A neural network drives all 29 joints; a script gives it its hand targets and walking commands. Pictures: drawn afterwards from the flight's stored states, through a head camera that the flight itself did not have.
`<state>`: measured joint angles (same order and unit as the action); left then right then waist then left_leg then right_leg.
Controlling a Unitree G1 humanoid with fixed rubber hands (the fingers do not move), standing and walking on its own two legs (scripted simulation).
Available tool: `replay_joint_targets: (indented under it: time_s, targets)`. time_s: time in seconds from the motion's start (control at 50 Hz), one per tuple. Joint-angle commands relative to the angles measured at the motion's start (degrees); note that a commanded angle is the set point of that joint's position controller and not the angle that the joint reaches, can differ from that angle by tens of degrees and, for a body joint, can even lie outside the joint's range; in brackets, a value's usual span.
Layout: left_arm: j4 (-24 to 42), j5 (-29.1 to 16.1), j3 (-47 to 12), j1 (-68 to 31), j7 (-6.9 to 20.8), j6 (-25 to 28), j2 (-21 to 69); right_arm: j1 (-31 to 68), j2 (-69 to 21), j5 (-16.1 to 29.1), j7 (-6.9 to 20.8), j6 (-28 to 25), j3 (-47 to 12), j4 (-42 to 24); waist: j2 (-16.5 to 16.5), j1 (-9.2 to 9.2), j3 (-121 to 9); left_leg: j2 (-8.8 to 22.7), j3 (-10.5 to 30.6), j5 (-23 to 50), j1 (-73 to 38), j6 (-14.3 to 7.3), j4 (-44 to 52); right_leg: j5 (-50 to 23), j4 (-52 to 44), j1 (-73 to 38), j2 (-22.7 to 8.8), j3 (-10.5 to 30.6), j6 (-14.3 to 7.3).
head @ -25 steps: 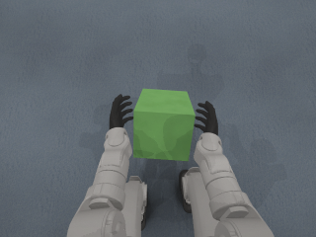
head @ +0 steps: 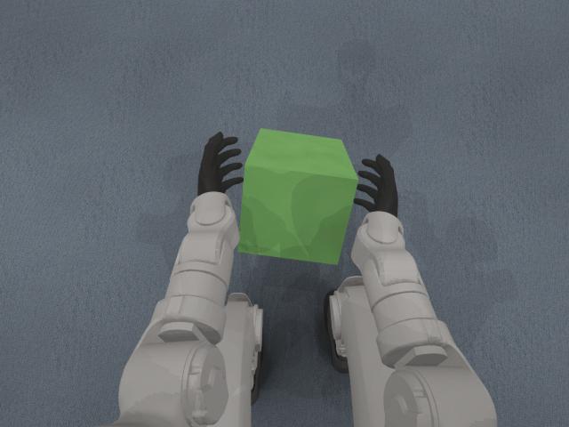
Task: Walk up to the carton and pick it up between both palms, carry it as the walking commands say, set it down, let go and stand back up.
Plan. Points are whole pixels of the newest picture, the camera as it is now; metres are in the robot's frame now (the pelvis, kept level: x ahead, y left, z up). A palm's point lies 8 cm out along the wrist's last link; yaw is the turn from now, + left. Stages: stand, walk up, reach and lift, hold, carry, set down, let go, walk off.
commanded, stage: set down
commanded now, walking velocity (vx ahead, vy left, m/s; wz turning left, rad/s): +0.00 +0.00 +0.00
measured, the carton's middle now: (295, 189) +0.47 -0.01 -0.23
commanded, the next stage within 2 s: none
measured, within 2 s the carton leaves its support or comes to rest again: neither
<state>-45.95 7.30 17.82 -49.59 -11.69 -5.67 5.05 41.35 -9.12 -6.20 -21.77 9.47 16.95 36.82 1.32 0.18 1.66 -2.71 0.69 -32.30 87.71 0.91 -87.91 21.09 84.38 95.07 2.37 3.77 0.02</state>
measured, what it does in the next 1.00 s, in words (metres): lowers itself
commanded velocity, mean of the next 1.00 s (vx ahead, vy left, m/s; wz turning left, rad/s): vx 0.00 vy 0.00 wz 0.00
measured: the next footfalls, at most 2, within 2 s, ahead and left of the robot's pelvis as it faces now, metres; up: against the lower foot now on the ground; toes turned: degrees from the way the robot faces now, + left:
none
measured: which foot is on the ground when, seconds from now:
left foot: down 0.00-1.00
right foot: down 0.00-1.00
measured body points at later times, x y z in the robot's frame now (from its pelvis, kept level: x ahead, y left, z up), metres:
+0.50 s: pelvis -0.05 +0.01 -0.08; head +0.29 +0.00 +0.20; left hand +0.46 +0.10 -0.23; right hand +0.41 -0.14 -0.24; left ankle +0.07 +0.14 -0.54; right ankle +0.13 -0.11 -0.54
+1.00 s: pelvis -0.05 +0.01 -0.13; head +0.30 +0.00 +0.13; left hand +0.49 +0.10 -0.29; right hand +0.46 -0.14 -0.29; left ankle +0.07 +0.14 -0.54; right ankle +0.13 -0.11 -0.54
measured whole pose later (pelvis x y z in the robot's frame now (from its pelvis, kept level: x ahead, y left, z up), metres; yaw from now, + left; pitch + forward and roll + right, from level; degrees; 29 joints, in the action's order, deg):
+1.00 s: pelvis -0.05 +0.01 -0.13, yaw +1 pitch +26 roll +3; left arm -51.9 5.1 14.6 -80.2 -17.5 -12.1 -4.8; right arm 74.5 1.5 -3.4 -22.2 18.9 19.2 39.7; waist 1.8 3.4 30.1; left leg -5.0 -0.4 -33.5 105.6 1.5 -113.3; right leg 20.6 107.5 112.3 3.6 5.2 2.7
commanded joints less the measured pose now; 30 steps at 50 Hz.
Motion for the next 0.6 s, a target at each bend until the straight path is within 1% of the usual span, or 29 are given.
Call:
replay_joint_targets:
  time_s: [0.0,0.02,0.04,0.06,0.08,0.1,0.12,0.14,0.16,0.18,0.2,0.24,0.26,0.28,0.3,0.32,0.34,0.36,0.38,0.4,0.42,0.44,0.46,0.48,0.5,0.52,0.54,0.56,0.58]
  targets:
    - [1.4,-4.4,-30.5,-32.2,17.6,0.7,50.9,45.2,-49.3,5.0,18.0,-4.0,-37.3,-12.2,0.7,1.50,-71.6,-9.2,0.7,14.8,-3.2,-1.8,4.1,-17.7,-1.9,-50.7,6.5,0.9,2.7]
    - [2.6,-5.8,-33.0,-31.2,17.8,0.7,51.4,46.9,-51.0,6.4,18.1,-4.4,-40.3,-16.8,2.4,0.95,-80.2,-9.8,0.6,17.2,-5.4,-2.1,3.8,-22.5,-0.2,-55.5,6.7,0.1,3.1]
    - [2.2,-5.7,-32.5,-31.8,17.5,1.0,49.4,45.3,-50.8,6.1,17.9,-3.9,-39.5,-14.1,2.5,1.25,-75.8,-9.4,0.5,15.2,-2.7,-2.1,2.9,-20.1,-0.1,-52.2,6.8,0.1,3.1]
    - [1.9,-6.2,-32.8,-31.0,17.5,0.7,49.9,47.4,-49.2,7.2,17.9,-4.2,-40.3,-16.2,1.9,1.91,-77.8,-9.4,0.6,15.4,-3.9,-2.0,2.3,-20.1,1.0,-51.9,6.8,-0.2,3.3]
    - [4.5,-6.4,-33.5,-34.6,17.5,0.6,48.0,46.8,-49.0,7.2,18.2,-3.5,-39.5,-14.4,0.9,1.99,-76.7,-9.5,0.5,14.8,-4.1,-1.8,2.3,-18.5,1.1,-49.2,6.8,-1.2,3.1]
    - [5.1,-7.6,-35.4,-36.3,17.3,0.5,49.5,51.0,-46.9,8.3,18.1,-4.1,-40.5,-17.6,-0.4,2.20,-80.4,-9.4,0.4,16.4,-5.0,-1.8,1.2,-19.7,2.5,-49.4,6.8,-1.4,2.8]
    - [4.2,-7.5,-35.2,-35.8,16.8,0.3,50.2,49.8,-46.5,6.9,17.8,-3.7,-39.0,-15.7,0.1,3.94,-80.6,-9.7,0.8,16.3,-5.3,-1.3,0.8,-19.4,3.2,-47.0,7.0,-2.9,2.9]
    - [7.0,-8.2,-35.9,-36.5,16.6,0.3,49.2,50.9,-45.6,7.9,17.7,-3.7,-40.1,-17.7,-0.2,2.90,-83.1,-9.7,0.4,18.4,-6.7,-1.3,0.0,-21.5,3.8,-48.3,6.6,-2.6,3.2]
    - [5.2,-7.8,-36.1,-37.3,16.3,-0.1,48.6,51.6,-44.8,7.7,17.7,-3.7,-39.4,-17.1,-0.4,3.01,-81.9,-9.7,-0.1,16.4,-5.9,-1.0,-0.5,-19.6,4.2,-46.7,7.0,-3.3,2.8]
    - [6.0,-7.7,-35.6,-37.9,16.2,-0.2,48.0,51.9,-44.4,8.7,17.9,-3.6,-41.0,-17.3,-1.2,2.14,-82.9,-9.5,-0.6,16.5,-5.4,-0.9,-1.4,-19.4,4.3,-48.0,6.9,-1.9,2.7]
    - [5.4,-8.3,-36.4,-39.1,15.7,-0.3,46.5,54.2,-44.6,8.9,17.6,-3.3,-41.1,-17.6,0.7,2.60,-85.0,-9.5,0.1,15.1,-7.2,-1.2,-1.5,-16.4,5.6,-45.7,6.9,-3.8,3.3]
    - [7.8,-8.8,-37.2,-41.4,15.2,-0.7,47.2,54.4,-44.0,9.8,17.2,-2.7,-40.2,-16.9,-2.2,3.08,-87.3,-9.3,-0.3,16.3,-8.2,-1.0,-2.6,-16.9,6.5,-45.6,6.9,-3.7,2.7]
    - [5.0,-8.9,-35.9,-40.8,15.0,-1.4,47.1,57.2,-41.1,9.6,17.3,-2.7,-40.6,-18.6,-0.6,3.02,-87.4,-9.2,-0.7,15.2,-8.7,-0.7,-3.5,-15.3,6.8,-45.6,7.2,-4.4,2.8]
    - [4.0,-8.1,-34.3,-42.1,14.7,-1.7,46.0,58.5,-41.9,9.5,17.3,-2.1,-39.8,-16.9,0.6,2.37,-87.0,-9.3,-0.5,15.2,-9.1,-1.0,-3.0,-14.6,7.4,-45.5,7.0,-4.6,3.1]
    - [6.1,-9.1,-36.0,-42.9,14.4,-2.0,46.5,59.0,-41.0,9.9,16.9,-1.9,-40.5,-18.1,-0.5,2.84,-91.3,-9.2,-1.0,15.9,-10.0,-0.7,-4.4,-16.0,8.1,-47.5,7.1,-4.8,2.9]
    - [5.5,-9.0,-35.8,-43.1,14.3,-2.3,45.6,59.8,-40.6,9.8,16.5,-1.4,-40.1,-17.3,0.2,3.10,-91.4,-9.0,-1.6,15.2,-9.7,-0.6,-5.2,-14.5,8.5,-47.1,6.8,-5.2,3.0]
    - [7.9,-10.2,-37.3,-46.4,14.1,-2.4,45.9,61.5,-40.8,10.5,16.2,-1.2,-40.2,-19.0,0.3,4.34,-93.1,-9.0,-1.4,15.0,-10.2,-0.7,-5.6,-14.2,8.9,-49.0,6.8,-5.1,2.8]
    - [7.5,-10.0,-36.9,-47.4,13.9,-3.0,45.0,64.3,-40.0,11.7,16.3,-1.1,-40.7,-20.4,-0.3,2.90,-96.0,-9.0,-1.9,15.3,-11.2,-1.0,-6.2,-14.3,9.2,-49.4,6.9,-4.8,2.8]
    - [12.0,-11.8,-40.0,-49.3,13.1,-3.5,45.4,64.9,-39.1,12.5,15.6,-0.8,-42.1,-24.6,-0.1,4.60,-103.8,-8.8,-2.2,17.8,-15.1,-0.6,-7.4,-16.9,10.5,-53.4,7.1,-5.3,2.6]
    - [13.2,-12.0,-39.9,-50.5,12.8,-3.7,43.9,63.7,-39.8,13.3,15.4,0.2,-42.6,-22.2,-1.0,3.12,-104.2,-8.5,-2.4,18.1,-15.7,-0.5,-7.6,-16.7,10.8,-54.4,6.5,-5.0,2.5]
    - [14.8,-13.8,-41.5,-52.7,12.2,-4.2,44.5,66.6,-38.1,14.2,14.9,0.3,-43.3,-24.3,-0.9,4.16,-111.0,-8.7,-2.2,19.1,-19.7,-0.4,-8.4,-17.5,11.9,-56.6,6.6,-5.8,2.4]
    - [15.4,-14.2,-42.2,-54.6,11.9,-5.0,42.2,68.7,-36.1,14.3,14.8,1.0,-42.2,-25.1,-0.9,4.44,-112.6,-8.5,-2.3,17.4,-20.1,-0.4,-8.8,-16.8,12.5,-57.4,6.2,-6.4,2.0]
    - [18.5,-15.3,-42.8,-57.2,11.1,-5.6,41.9,71.6,-34.1,15.2,14.2,1.8,-43.2,-28.0,-1.3,5.02,-113.0,-8.2,-2.2,19.3,-22.2,-0.4,-9.3,-17.9,14.0,-57.5,6.2,-6.9,2.4]
    - [19.9,-15.2,-42.8,-57.5,10.7,-6.0,41.0,73.3,-32.0,15.6,14.3,2.0,-41.6,-28.7,-1.5,5.31,-111.0,-8.1,-2.6,19.0,-20.8,-0.1,-9.6,-18.3,13.6,-57.1,6.1,-6.9,2.4]
    - [18.4,-15.6,-41.5,-59.6,10.6,-6.5,39.8,76.1,-31.5,15.9,14.5,2.4,-41.4,-28.9,-1.0,5.11,-105.3,-8.1,-2.0,15.6,-19.8,-0.6,-8.8,-14.0,13.7,-52.5,5.7,-7.2,2.1]
    - [13.7,-14.2,-38.8,-60.7,10.8,-6.5,38.4,78.0,-32.5,16.1,14.4,2.4,-40.7,-25.3,-0.4,3.44,-100.5,-7.8,-2.7,11.5,-16.1,-1.1,-9.3,-8.9,12.8,-51.2,5.8,-5.7,2.1]
    - [10.6,-13.3,-36.7,-61.0,11.3,-6.8,38.4,79.3,-33.2,14.7,14.5,2.8,-39.9,-23.3,1.5,4.07,-93.0,-7.6,-2.5,7.9,-12.3,-1.3,-9.4,-4.4,12.2,-47.4,5.6,-5.6,2.0]
    - [9.3,-12.2,-34.2,-62.6,12.1,-6.8,38.4,80.3,-35.2,13.6,15.2,3.0,-37.8,-21.4,1.3,3.54,-86.1,-7.6,-1.9,5.2,-8.2,-2.0,-9.0,-1.0,11.8,-44.3,5.6,-4.2,1.9]
    - [3.1,-9.1,-30.1,-60.7,12.9,-7.1,39.1,78.9,-35.2,11.7,15.9,3.1,-34.8,-15.1,-0.4,1.71,-79.3,-7.8,-3.2,2.6,-3.8,-1.7,-8.9,1.4,11.6,-40.5,5.6,-4.1,1.7]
